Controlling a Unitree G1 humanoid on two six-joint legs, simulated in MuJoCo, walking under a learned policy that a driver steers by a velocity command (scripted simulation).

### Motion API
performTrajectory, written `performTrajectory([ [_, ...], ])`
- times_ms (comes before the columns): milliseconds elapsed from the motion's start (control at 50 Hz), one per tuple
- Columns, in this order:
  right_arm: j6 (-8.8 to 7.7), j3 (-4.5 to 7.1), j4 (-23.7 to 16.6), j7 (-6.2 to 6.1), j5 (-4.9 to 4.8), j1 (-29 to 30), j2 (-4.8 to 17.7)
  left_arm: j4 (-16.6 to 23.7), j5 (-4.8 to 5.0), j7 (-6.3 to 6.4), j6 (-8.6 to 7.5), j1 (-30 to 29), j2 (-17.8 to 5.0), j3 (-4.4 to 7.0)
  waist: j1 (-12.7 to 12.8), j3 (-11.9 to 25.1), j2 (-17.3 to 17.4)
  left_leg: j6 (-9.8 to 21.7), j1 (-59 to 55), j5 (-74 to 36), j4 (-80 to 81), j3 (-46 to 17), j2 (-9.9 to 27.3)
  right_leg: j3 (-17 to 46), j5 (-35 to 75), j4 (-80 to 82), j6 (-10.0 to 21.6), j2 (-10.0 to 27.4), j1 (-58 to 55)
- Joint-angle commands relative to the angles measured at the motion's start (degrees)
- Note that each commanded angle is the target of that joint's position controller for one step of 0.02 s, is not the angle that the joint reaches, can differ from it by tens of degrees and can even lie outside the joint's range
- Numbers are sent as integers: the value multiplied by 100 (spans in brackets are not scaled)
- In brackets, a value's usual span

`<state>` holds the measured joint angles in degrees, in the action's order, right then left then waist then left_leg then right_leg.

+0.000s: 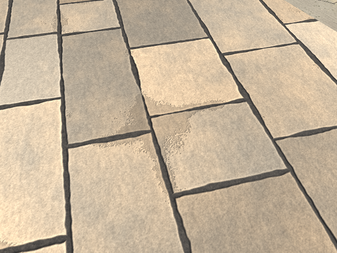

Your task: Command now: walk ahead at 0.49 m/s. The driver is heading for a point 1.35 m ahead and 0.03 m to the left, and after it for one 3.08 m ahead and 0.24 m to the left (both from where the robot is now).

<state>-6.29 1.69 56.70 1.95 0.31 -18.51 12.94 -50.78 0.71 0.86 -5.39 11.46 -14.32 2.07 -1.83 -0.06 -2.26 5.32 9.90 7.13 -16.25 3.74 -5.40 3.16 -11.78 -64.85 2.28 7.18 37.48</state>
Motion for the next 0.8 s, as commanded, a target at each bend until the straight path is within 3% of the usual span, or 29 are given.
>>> performTrajectory([
  [20,-96,126,-323,-112,-12,236,769,242,-69,37,27,189,-244,67,267,-309,421,987,579,-392,1158,-1211,1617,17,904,849,-156,243,126],
  [100,-22,154,-224,-191,-103,-218,927,474,-17,-30,-34,-729,-163,32,-67,-310,444,724,114,-470,1052,-918,1517,-208,1751,2466,-205,-22,-78],
  [200,96,185,-30,-202,-151,-635,977,757,58,-202,-88,-1424,-252,17,-273,-460,536,640,-815,-318,631,-1034,1877,-242,1246,3310,-85,-183,-50],
  [240,158,219,-21,-216,-155,-577,1049,785,59,-259,-140,-1278,-379,58,-114,-376,617,548,-1060,-621,310,-1111,2011,-296,793,3546,78,-280,-390],
  [260,189,227,-46,-219,-151,-460,1088,716,52,-267,-163,-947,-488,117,109,-203,672,468,-1061,-1309,-68,-1045,1962,-424,641,3667,176,-423,-912],
  [280,220,194,-80,-217,-123,-364,1007,482,42,-248,-176,-182,-699,245,490,233,615,335,-938,-2226,-968,-808,1679,-563,604,3788,323,-611,-1910],
  [300,216,92,-214,-215,-37,-302,778,196,0,-202,-187,999,-1128,401,931,1080,254,126,-62,-1920,-2585,-471,1326,112,724,3644,667,-2,-3615],
  [320,83,-116,-316,-163,-19,-888,96,54,-83,-195,-134,1707,-1778,559,810,1867,-1214,-333,2382,432,-4883,-83,332,2628,128,4029,1573,1397,-5883],
  [340,-72,-65,-216,-133,-125,-876,384,27,-69,-219,-131,1788,-1285,426,865,2197,-1223,-266,3183,2417,-5796,-969,289,3963,-388,4766,1748,1640,-6067],
  [360,-150,76,-371,-111,-274,-343,910,126,-38,-220,-143,1225,-940,308,739,1300,-815,-136,3653,2055,-6090,-1032,658,3114,-394,4805,1407,1450,-5324],
  [380,-154,91,-463,-135,-275,23,938,265,-30,-223,-129,655,-725,231,563,836,-403,-108,3502,1479,-5896,-868,986,2259,30,4915,1204,1200,-4476],
  [400,-113,113,-487,-173,-194,208,853,324,-47,-253,-120,279,-541,170,402,457,-113,-143,3272,1079,-5512,-781,1171,1691,415,5141,1099,936,-3725],
  [420,-24,149,-473,-209,-132,163,778,333,-93,-277,-132,72,-415,123,199,227,-182,-195,2873,851,-5178,-775,1301,1209,1157,5304,983,711,-3176],
  [480,164,141,-382,-262,-76,-194,470,111,-167,-276,-168,223,-476,129,-82,166,-161,-398,2316,606,-4753,-596,1169,316,3715,5285,1034,473,-2635],
  [540,198,117,-590,-284,-18,350,373,-6,-163,-149,-106,280,-594,133,-45,138,-176,-517,2323,-123,-3518,-495,1088,-196,4411,5237,947,313,-2607],
  [580,206,74,-686,-262,-16,789,282,-69,-143,-88,-55,367,-657,127,111,194,-235,-495,1964,-714,-2579,-390,961,-414,4241,5202,825,172,-2605],
  [660,242,84,-758,-222,-23,1193,416,-301,-86,-35,42,577,-732,139,270,235,-272,-441,1677,-926,-1825,-479,834,-222,3804,4981,860,394,-3033],
  [700,218,117,-776,-201,17,1227,535,-375,-41,-17,95,497,-708,151,217,234,-266,-302,1599,-601,-1552,-513,801,-53,3647,4638,817,491,-3264],
  [740,168,203,-594,-210,79,817,711,-429,14,0,140,490,-625,136,10,426,-17,-109,794,-1546,-708,-451,717,-58,3053,3997,533,174,-3312],
  [760,159,287,-518,-255,124,556,1036,-429,-83,8,115,698,-568,116,66,738,311,50,-48,-3680,-877,-830,1135,-228,2397,3461,290,-200,-3003],
  [780,210,294,-477,-292,138,456,1149,-618,-178,-24,71,1510,-118,0,448,1304,1126,721,-1485,-5036,-1335,-1498,1902,-353,417,2748,5,-588,-2001],
  [800,293,187,-414,-286,82,302,646,-733,-145,-6,128,1540,-5,-59,228,1574,1384,1215,-1558,-4540,-1126,-2067,2366,-353,-1385,2147,-205,-770,-1721],
])
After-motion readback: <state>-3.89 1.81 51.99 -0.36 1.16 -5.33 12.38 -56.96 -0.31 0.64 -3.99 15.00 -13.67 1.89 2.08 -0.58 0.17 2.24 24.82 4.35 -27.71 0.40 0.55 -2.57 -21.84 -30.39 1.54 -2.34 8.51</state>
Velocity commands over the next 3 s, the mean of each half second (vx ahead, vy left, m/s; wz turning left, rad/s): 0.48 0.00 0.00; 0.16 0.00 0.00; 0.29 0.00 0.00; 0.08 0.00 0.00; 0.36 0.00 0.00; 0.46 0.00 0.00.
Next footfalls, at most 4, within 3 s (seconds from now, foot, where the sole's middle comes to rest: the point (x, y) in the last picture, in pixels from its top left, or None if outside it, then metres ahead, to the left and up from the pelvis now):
0.30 right None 0.33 -0.17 -0.78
0.74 left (160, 252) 0.52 0.04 -0.78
1.04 right None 0.43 -0.18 -0.78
1.42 left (149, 225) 0.63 0.09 -0.78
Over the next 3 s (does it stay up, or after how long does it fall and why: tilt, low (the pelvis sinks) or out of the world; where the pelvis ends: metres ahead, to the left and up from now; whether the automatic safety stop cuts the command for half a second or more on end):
stays up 1.04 0.00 0.00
